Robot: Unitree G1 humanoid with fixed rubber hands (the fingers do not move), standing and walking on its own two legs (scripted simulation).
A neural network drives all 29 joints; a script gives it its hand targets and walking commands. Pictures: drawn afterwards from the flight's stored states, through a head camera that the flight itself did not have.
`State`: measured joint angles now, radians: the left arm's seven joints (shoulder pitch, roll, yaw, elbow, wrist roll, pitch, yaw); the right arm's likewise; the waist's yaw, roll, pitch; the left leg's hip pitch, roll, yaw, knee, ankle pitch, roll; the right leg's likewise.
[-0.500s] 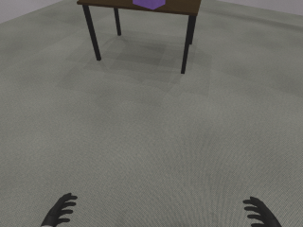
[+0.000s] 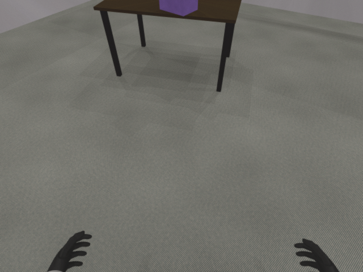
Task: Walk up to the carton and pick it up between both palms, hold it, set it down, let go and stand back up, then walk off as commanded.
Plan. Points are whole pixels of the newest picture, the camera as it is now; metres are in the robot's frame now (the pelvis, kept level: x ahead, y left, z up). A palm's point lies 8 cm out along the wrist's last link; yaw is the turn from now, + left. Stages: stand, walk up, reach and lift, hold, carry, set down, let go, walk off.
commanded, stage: stand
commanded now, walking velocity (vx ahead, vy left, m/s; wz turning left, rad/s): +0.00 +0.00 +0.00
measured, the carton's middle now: out of the picture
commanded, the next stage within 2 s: walk up in 1.16 s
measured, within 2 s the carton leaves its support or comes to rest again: neither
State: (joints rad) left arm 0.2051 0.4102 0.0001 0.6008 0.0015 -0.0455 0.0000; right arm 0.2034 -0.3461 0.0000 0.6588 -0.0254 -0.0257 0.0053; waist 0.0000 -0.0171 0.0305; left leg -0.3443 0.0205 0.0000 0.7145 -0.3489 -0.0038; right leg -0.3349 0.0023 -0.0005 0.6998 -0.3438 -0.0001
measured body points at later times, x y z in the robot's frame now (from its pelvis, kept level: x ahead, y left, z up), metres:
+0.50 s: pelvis -0.01 +0.00 +0.00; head +0.00 +0.01 +0.45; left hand +0.16 +0.29 -0.07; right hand +0.14 -0.29 -0.08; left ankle +0.02 +0.12 -0.72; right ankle +0.02 -0.12 -0.72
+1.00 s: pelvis -0.01 +0.00 +0.00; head +0.00 +0.01 +0.45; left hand +0.15 +0.30 -0.07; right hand +0.14 -0.29 -0.08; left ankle +0.02 +0.12 -0.72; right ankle +0.02 -0.12 -0.72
